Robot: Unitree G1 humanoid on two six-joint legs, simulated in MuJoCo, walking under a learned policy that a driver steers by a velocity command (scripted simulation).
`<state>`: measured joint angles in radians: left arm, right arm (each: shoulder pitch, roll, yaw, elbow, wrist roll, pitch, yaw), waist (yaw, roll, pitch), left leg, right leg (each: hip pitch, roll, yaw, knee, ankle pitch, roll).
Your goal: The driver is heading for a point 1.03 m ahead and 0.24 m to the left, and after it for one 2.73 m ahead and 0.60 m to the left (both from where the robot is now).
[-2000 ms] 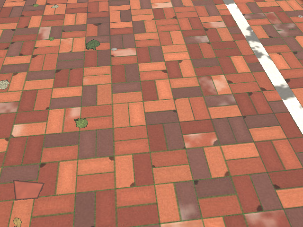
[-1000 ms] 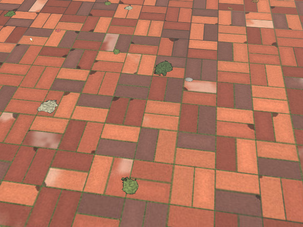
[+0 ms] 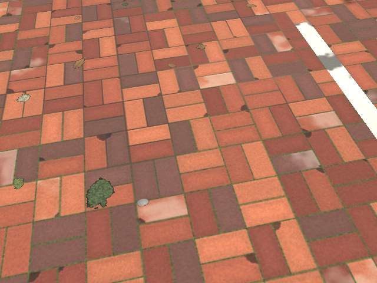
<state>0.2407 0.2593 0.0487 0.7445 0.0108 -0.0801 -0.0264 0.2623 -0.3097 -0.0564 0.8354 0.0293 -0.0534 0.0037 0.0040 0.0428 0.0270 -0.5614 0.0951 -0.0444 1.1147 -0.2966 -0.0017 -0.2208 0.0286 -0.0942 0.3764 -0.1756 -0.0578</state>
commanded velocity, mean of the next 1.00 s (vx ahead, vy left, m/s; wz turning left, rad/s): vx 0.45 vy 0.00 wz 0.38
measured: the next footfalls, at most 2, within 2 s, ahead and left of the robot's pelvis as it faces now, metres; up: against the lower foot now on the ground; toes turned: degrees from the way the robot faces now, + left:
left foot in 0.34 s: +0.33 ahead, +0.17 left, +0.00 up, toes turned +14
right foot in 0.82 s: +0.67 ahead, +0.06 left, +0.00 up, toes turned +24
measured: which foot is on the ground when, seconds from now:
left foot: up 0.00-0.32, down 0.34-0.82, up 0.84-1.00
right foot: down 0.00-0.34, up 0.36-0.80, down 0.82-1.00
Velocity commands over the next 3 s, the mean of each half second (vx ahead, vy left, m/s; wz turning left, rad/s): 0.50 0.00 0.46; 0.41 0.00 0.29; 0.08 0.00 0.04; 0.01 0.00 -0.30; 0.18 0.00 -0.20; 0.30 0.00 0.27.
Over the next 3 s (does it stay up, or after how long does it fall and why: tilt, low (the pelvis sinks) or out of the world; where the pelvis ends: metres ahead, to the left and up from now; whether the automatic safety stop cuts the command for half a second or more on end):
stays up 0.83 0.27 0.00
